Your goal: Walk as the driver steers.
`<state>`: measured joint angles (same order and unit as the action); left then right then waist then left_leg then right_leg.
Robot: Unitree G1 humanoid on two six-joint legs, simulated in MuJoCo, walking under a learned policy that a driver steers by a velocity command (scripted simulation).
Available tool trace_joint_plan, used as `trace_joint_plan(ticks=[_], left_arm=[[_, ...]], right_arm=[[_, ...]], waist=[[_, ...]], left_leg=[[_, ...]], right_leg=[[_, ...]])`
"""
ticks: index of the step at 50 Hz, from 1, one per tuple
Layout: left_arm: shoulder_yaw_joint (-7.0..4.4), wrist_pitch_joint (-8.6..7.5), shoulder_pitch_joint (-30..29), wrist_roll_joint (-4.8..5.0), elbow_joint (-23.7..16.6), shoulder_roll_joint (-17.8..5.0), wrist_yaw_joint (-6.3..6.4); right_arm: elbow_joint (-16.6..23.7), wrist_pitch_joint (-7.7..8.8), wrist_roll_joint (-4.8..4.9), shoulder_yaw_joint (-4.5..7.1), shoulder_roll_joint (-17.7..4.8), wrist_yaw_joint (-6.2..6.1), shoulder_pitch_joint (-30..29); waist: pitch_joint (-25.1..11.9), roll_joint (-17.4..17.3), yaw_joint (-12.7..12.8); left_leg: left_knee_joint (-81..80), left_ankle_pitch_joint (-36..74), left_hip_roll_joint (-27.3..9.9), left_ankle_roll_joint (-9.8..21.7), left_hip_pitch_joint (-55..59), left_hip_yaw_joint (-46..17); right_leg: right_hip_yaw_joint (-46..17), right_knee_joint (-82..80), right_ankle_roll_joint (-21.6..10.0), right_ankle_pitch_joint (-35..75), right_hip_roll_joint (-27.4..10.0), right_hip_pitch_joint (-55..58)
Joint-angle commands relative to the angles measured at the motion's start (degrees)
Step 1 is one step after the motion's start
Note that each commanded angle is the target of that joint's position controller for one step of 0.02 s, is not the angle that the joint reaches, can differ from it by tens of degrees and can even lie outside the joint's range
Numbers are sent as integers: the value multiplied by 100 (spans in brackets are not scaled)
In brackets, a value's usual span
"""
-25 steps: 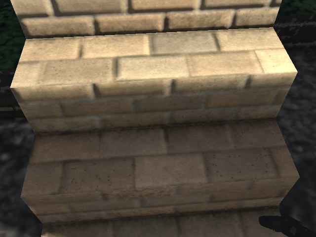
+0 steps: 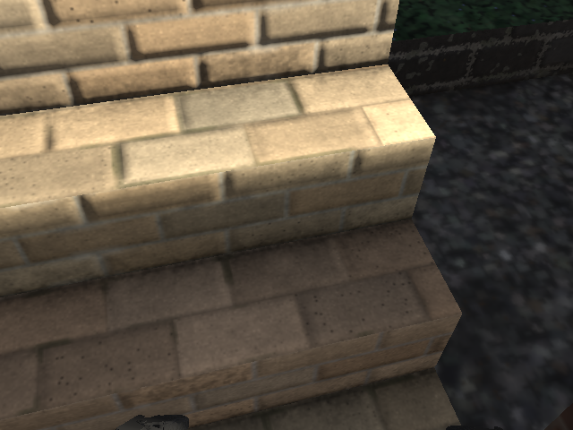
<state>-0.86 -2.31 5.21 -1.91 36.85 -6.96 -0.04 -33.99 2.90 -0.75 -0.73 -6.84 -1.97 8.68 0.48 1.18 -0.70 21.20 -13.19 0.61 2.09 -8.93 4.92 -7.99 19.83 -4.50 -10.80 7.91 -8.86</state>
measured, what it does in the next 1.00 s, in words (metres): stands, turning left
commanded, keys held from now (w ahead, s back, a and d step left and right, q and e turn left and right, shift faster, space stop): w+q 0.82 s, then w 0.18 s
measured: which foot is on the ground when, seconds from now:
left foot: down 0.00-1.00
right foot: down 0.00-1.00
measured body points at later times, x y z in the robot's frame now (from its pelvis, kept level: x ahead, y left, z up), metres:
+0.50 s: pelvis +0.00 +0.00 -0.01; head +0.02 +0.01 +0.44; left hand +0.14 +0.26 -0.09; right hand +0.24 -0.17 -0.09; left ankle -0.02 +0.09 -0.75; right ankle -0.01 -0.07 -0.75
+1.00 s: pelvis +0.00 +0.02 -0.01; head +0.02 +0.04 +0.44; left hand +0.09 +0.29 -0.10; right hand +0.24 -0.12 -0.11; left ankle -0.03 +0.08 -0.75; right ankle -0.01 -0.08 -0.75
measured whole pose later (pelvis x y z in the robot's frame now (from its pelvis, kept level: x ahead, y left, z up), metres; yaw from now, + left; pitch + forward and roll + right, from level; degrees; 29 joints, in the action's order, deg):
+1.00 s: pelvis +0.00 +0.02 -0.01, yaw +24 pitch +1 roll -1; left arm -0.7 -1.1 6.5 -0.6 35.9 -8.2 0.7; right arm -34.4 0.3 -1.9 2.5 -8.8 -1.0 11.0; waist 1.0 0.2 0.4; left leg 31.2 -15.4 7.7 4.5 -16.2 -6.5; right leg 10.1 28.9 -1.7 -20.0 -0.8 -10.2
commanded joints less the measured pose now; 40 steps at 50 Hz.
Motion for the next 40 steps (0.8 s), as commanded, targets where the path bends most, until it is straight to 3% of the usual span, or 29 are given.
trace_joint_plan(ticks=[1,6,12,13,15,18,23,27,28,32,34,36,38,40], left_arm=[[-127,-138,-130,-30,-306,-446,28],[-96,-178,-347,-81,-316,-395,66],[-170,-191,-347,-43,-368,-548,166],[-121,-202,-374,-33,-375,-489,162],[-133,-199,-391,-18,-408,-531,163],[-146,-190,-431,-30,-386,-573,174],[-203,-136,-485,-36,-458,-712,222],[-203,-60,-603,-51,-507,-728,261],[-155,-45,-503,10,-494,-592,187],[-182,-8,-367,27,-553,-570,110],[-201,-23,-287,40,-573,-566,87],[-217,-45,-130,42,-538,-621,80],[-242,-55,-190,-4,-531,-666,85],[-263,-26,-370,-82,-494,-762,129]], right_arm=[[427,73,49,168,-436,18,-266],[426,61,41,241,-459,93,-283],[481,8,7,346,-539,151,-251],[489,-4,-24,355,-497,175,-280],[541,-22,-40,395,-554,211,-339],[460,-3,-37,406,-604,116,-287],[516,-6,34,414,-517,109,-309],[548,-44,-9,476,-606,74,-153],[539,-73,24,435,-562,92,-141],[629,-77,19,498,-769,136,-285],[662,-98,21,514,-814,145,-411],[671,-140,-3,530,-841,118,-436],[625,-168,23,537,-790,84,-278],[516,-195,31,550,-740,53,1]], waist=[[-543,-238,162],[-509,-203,121],[-564,-247,102],[-647,-159,80],[-577,-137,100],[-643,204,75],[-610,-135,112],[-698,-18,41],[-670,-53,59],[-657,-666,222],[-609,-743,285],[-551,-629,268],[-552,-47,177],[-611,574,-9]], left_leg=[[-102,1154,-725,-15,775,-863],[-45,1317,-682,96,580,-1140],[156,1136,-526,158,85,-1396],[105,954,-527,173,25,-1507],[199,984,-450,183,-146,-1585],[469,951,-276,182,-382,-1496],[813,1066,-112,168,-738,-1512],[1119,877,32,191,-832,-1426],[1059,1003,-84,245,-822,-1550],[439,1158,-377,447,-1287,-2574],[207,1248,-391,510,-1443,-2913],[318,1152,-278,488,-1460,-2795],[718,817,-61,392,-1638,-2375],[1501,297,283,230,-1556,-1441]], right_leg=[[-444,-317,230,1096,-1056,-317],[-206,-276,344,877,-1087,-333],[112,108,355,712,-1113,-164],[181,70,322,732,-1129,-94],[265,157,287,830,-1145,-53],[366,111,243,1021,-1233,186],[642,318,136,1287,-1399,313],[907,467,79,1529,-1540,256],[978,514,74,1570,-1517,254],[1220,1014,252,613,-1129,595],[1194,1087,294,106,-961,716],[1161,942,266,95,-1043,763],[1060,758,173,845,-1354,961],[979,405,-67,1733,-1993,862]])
Next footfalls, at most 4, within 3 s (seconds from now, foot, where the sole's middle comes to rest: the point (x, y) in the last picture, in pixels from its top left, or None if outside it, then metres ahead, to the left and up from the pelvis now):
none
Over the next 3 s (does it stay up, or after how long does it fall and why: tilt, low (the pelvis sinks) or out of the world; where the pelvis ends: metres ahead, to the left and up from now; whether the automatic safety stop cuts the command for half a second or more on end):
stays up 0.00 -0.03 -0.01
